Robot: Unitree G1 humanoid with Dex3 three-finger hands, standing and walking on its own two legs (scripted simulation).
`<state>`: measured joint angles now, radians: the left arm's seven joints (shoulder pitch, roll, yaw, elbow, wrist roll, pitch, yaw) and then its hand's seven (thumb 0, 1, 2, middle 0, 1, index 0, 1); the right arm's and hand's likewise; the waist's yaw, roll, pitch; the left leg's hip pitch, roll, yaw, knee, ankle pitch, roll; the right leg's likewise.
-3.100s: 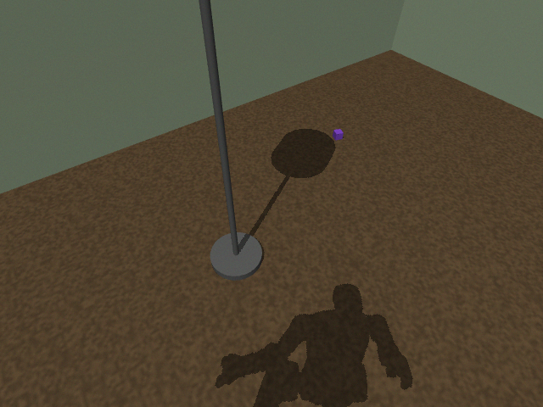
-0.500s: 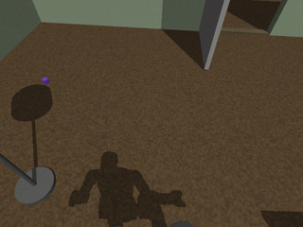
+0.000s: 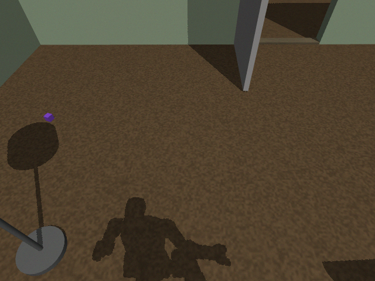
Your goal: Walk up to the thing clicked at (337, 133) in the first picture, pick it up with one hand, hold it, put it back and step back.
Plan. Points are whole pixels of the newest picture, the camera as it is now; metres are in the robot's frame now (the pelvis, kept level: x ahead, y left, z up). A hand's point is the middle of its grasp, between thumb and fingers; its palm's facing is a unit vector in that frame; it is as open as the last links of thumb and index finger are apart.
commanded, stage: walk up
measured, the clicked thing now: (49, 117) +1.38 +1.12 -0.75
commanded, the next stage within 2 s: stand in 0.44 s
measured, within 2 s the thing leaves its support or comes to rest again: neither
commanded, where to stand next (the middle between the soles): +0.05 +0.01 m, yaw +1 degrees
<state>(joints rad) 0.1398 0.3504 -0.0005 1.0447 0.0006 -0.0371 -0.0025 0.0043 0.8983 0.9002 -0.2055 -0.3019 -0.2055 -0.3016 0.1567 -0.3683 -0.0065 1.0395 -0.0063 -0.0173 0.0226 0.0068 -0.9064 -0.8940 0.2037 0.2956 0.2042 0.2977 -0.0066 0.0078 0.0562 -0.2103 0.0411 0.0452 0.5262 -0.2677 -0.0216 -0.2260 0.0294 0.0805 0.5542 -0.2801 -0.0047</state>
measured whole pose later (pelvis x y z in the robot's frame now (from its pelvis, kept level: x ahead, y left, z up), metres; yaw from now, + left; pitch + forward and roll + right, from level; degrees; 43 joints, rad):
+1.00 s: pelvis +0.00 +0.02 +0.01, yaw +0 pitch -3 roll +0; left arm 0.11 0.35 0.00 1.15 0.01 -0.01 0.00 0.00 0.90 0.90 -0.20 -0.30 -0.20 -0.30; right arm 0.09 -0.34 -0.02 1.14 -0.01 -0.01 0.02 0.01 -0.91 -0.89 0.20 0.30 0.20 0.30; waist -0.01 0.00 0.05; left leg -0.11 0.02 0.05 0.32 -0.16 0.00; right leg -0.11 0.00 0.09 0.32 -0.15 0.02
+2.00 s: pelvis +0.01 +0.02 +0.01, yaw +1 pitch -3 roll +0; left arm 0.11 0.36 -0.01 1.11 0.01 -0.01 0.00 0.00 0.90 0.90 -0.20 -0.30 -0.20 -0.30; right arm 0.09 -0.35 -0.01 1.14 -0.01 -0.01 0.01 0.01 -0.91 -0.89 0.20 0.30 0.20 0.30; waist -0.01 0.00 0.05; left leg -0.11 0.01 0.03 0.33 -0.17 0.00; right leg -0.10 0.00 0.07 0.32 -0.18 0.02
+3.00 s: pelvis +0.01 +0.02 +0.01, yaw +2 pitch -3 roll +0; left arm 0.14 0.36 -0.01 1.11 0.01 -0.01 0.00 0.00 0.90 0.90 -0.20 -0.30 -0.20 -0.30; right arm 0.11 -0.35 -0.01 1.13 -0.01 -0.01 0.01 0.01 -0.91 -0.89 0.20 0.30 0.20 0.30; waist -0.01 0.00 0.05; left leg -0.11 0.01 0.02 0.32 -0.17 0.00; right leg -0.09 -0.01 0.06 0.31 -0.18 0.02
